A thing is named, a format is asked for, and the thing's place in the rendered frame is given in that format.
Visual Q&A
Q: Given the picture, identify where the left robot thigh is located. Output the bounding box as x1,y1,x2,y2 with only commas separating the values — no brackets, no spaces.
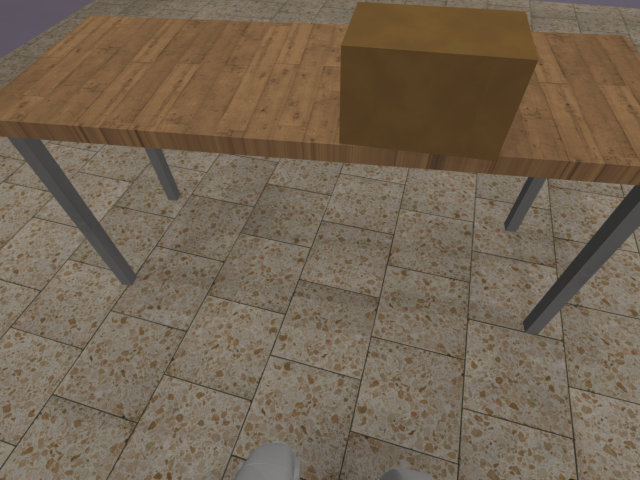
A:
234,443,301,480

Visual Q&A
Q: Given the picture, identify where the carton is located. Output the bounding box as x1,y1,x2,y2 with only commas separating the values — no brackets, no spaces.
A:
339,2,538,161

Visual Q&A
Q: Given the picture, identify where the table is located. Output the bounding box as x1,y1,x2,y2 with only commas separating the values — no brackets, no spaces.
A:
0,16,640,334

